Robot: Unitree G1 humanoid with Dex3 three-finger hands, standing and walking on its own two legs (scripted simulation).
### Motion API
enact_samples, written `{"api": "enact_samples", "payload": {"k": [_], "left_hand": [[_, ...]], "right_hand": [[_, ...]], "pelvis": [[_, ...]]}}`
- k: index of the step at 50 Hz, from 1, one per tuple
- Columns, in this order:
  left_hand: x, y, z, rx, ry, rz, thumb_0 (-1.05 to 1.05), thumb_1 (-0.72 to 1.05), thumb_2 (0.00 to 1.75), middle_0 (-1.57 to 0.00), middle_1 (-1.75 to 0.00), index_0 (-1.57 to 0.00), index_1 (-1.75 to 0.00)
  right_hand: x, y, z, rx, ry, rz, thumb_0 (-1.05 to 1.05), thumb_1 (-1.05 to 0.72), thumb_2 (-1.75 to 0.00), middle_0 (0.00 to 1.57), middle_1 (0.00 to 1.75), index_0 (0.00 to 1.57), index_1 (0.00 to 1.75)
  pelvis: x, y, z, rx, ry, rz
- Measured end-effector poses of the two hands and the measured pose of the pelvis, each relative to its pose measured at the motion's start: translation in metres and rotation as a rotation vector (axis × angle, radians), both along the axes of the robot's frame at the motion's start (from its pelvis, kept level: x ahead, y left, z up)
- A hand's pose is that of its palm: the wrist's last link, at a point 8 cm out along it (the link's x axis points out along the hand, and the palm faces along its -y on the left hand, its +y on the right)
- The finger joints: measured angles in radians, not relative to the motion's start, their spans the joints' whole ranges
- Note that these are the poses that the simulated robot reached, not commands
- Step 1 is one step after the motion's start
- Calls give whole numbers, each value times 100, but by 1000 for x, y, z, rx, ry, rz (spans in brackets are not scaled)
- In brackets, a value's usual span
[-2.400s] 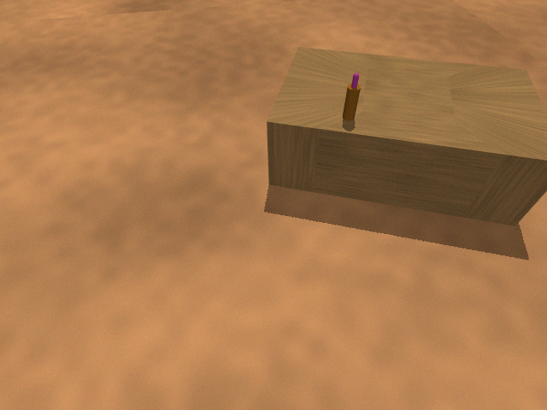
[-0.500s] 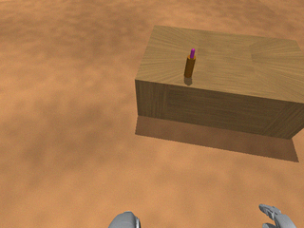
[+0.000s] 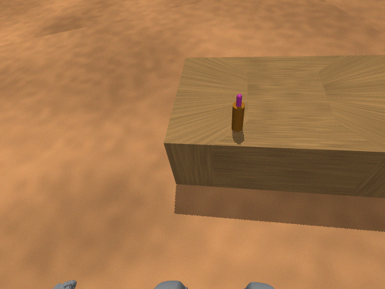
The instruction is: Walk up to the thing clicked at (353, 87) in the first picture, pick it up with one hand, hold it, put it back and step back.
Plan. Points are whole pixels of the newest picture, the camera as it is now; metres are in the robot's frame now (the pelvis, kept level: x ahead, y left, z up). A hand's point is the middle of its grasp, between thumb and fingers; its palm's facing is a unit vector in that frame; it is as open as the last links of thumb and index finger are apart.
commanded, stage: walk up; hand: right
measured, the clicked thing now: (238, 112) +0.83 -0.14 -0.27
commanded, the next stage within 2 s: none
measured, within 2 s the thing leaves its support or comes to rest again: neither
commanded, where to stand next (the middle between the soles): +0.41 +0.09 m, yaw -2 degrees
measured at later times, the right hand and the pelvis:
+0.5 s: hand (294, 240) +0.24 -0.19 -0.11, palm faces -0.02 +0.92 -0.39, open 7.4 cm; pelvis +0.18 +0.08 +0.01, yaw -1 degrees
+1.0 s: hand (270, 186) +0.39 -0.17 -0.14, palm faces -0.05 +0.93 -0.37, open 7.4 cm; pelvis +0.32 +0.10 +0.00, yaw -1 degrees
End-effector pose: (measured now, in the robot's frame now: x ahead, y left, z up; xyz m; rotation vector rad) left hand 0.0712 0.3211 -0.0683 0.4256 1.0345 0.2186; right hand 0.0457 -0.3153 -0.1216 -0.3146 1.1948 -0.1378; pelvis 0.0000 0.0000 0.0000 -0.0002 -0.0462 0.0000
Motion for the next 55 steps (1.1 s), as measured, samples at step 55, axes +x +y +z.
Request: {"api": "enact_samples", "payload": {"k": [55], "left_hand": [[328,116,-49,-59,141,35,0,91,90,-20,-30,-21,-30]], "right_hand": [[360,116,20,-101,-64,-7,0,-90,-90,20,30,20,30]], "pelvis": [[338,119,-8,4,4,-29]]}}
